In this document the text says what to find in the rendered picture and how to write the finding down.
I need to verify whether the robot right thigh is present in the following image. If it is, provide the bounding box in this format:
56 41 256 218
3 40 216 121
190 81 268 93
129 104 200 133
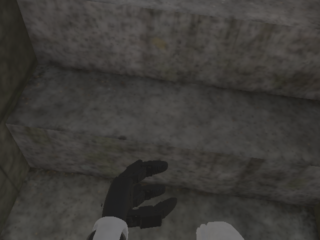
196 221 244 240

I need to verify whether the robot left hand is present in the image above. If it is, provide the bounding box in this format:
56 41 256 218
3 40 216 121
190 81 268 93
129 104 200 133
101 159 177 229

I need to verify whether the robot left forearm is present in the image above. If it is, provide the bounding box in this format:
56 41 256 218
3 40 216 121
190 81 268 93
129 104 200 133
86 216 129 240

